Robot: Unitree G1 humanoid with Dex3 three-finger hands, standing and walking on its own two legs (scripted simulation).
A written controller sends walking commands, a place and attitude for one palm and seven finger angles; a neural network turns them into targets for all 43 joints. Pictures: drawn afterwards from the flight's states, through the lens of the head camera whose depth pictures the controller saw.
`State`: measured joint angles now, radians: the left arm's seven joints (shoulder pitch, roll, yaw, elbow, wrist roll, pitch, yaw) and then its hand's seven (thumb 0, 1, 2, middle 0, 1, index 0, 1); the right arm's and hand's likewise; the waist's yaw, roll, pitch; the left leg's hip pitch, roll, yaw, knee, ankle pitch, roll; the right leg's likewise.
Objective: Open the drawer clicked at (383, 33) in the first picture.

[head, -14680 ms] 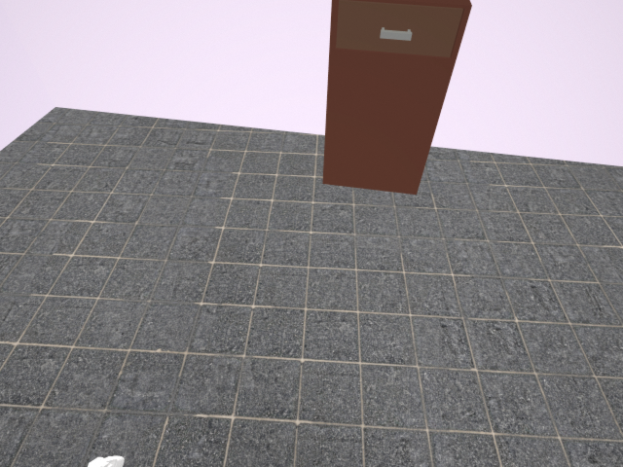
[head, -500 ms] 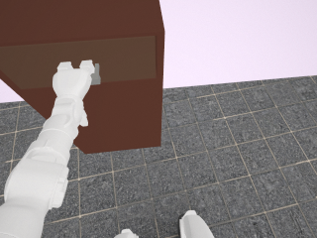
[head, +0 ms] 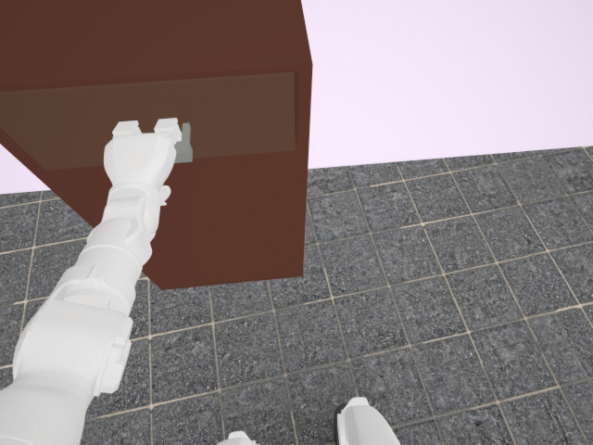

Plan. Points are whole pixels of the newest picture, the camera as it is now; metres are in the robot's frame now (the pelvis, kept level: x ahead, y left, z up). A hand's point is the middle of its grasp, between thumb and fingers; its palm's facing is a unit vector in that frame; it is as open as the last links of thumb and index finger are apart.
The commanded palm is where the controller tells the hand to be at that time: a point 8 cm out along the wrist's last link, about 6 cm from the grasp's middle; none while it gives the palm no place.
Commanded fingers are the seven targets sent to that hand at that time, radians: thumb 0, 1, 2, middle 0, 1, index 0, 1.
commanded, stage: close the thumb around the handle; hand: left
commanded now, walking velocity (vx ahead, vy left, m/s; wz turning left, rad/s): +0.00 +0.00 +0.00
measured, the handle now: (154, 143) +0.55 +0.18 +0.03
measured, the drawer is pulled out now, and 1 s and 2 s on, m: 0.00 0.07 0.20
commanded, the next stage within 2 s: pull the drawer open in 0.26 s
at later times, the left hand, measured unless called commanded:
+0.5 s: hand (155, 184) +0.48 +0.18 +0.01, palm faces -0.04 -0.01 -1.00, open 5.7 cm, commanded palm +0.44 +0.19 +0.06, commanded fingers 0.00 0.90 0.90 -0.40 -1.35 -0.40 -1.35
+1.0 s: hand (151, 225) +0.42 +0.18 +0.01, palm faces -0.01 -0.03 -1.00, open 5.6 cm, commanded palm +0.38 +0.19 +0.06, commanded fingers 0.00 0.90 0.90 -0.40 -1.35 -0.40 -1.35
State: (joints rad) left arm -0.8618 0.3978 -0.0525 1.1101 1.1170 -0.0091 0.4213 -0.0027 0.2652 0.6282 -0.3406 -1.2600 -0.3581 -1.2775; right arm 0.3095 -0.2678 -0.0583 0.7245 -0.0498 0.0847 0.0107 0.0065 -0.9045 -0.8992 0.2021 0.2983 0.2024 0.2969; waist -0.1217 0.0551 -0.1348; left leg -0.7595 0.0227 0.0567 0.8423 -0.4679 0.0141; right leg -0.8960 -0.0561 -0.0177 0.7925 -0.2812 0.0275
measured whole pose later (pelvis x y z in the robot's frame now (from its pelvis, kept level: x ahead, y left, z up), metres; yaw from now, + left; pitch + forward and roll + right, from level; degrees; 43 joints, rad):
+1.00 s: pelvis +0.01 +0.00 +0.02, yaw +0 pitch +16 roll +0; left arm -0.52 0.30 -0.10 0.81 1.12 0.01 0.45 0.00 0.72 0.81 -0.33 -1.35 -0.38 -1.35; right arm 0.23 -0.25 -0.07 0.69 -0.03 0.10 0.00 0.01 -0.91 -0.90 0.20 0.30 0.20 0.30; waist -0.04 0.05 -0.13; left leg -0.58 0.02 0.06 0.73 -0.44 0.01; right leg -0.73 -0.05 -0.01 0.71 -0.27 0.02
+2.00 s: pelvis -0.01 -0.02 +0.02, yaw -1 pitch +9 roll +1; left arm -0.05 0.26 -0.16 0.39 1.12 0.05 0.45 0.01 0.71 0.82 -0.33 -1.35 -0.42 -1.35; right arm 0.14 -0.23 -0.05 0.65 -0.02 0.06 -0.03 0.01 -0.90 -0.90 0.20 0.30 0.20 0.30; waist 0.02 0.05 -0.08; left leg -0.42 0.03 0.07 0.67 -0.40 -0.01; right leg -0.59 -0.04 -0.01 0.69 -0.25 0.00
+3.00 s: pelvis +0.00 -0.03 +0.01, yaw -1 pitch +7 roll +1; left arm 0.44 0.28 -0.16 -0.05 1.13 0.02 0.47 0.05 0.69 0.78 -0.31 -1.34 -0.42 -1.35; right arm 0.10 -0.20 -0.02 0.59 -0.05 0.06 0.01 0.01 -0.90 -0.90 0.20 0.30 0.20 0.30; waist 0.06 0.04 -0.08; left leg -0.42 0.04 0.07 0.76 -0.46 -0.03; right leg -0.61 -0.03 0.00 0.79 -0.32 -0.01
